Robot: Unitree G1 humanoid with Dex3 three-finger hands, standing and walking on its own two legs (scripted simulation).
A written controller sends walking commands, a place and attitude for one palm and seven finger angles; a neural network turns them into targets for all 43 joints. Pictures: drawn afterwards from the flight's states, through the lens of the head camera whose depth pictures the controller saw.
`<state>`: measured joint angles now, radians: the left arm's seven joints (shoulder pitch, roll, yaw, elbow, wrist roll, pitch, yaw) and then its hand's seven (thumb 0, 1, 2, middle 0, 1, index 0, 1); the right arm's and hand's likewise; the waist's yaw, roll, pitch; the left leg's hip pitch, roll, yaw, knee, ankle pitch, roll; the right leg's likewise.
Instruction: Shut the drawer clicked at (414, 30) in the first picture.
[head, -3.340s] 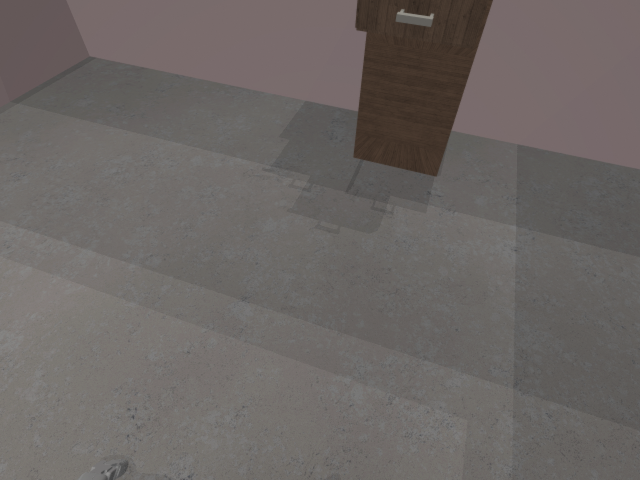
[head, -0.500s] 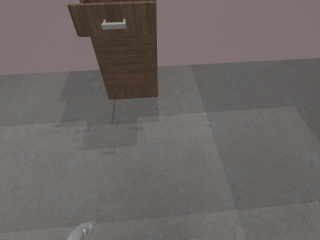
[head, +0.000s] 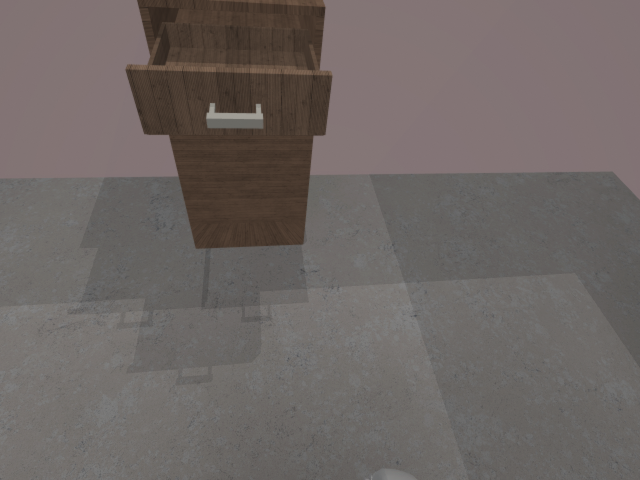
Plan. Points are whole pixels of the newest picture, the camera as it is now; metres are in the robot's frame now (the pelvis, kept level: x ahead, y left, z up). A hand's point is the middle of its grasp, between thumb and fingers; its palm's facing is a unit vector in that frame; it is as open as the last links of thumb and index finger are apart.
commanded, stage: walk to a spot facing it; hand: left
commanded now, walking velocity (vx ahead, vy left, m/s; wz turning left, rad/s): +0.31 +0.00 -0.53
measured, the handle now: (235, 114) +0.74 +0.23 +0.04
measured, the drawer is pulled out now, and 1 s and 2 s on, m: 0.30 0.30 0.30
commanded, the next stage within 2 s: turn to face it in 0.18 s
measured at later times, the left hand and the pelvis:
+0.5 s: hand (261, 362) +0.33 +0.11 -0.18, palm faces -0.14 -0.97 -0.20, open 7.3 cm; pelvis +0.19 -0.04 -0.02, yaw -7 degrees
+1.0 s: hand (199, 395) +0.27 +0.20 -0.18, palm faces +0.10 -0.97 -0.24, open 7.4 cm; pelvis +0.26 +0.00 +0.00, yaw +2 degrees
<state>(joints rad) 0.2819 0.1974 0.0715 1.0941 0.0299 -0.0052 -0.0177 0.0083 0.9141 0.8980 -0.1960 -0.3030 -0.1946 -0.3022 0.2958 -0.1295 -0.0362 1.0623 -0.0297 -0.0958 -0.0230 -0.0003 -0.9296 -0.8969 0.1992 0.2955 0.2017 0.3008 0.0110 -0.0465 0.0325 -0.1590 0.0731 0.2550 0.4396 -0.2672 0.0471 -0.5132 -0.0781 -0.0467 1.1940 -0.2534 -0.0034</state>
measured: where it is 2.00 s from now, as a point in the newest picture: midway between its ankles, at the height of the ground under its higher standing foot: (307, 421)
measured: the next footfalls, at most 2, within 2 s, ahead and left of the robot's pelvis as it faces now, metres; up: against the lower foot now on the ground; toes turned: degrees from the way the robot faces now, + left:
right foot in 0.34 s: +0.29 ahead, -0.14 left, +0.00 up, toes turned -16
left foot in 0.72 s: +0.32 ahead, +0.09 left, +0.00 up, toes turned +7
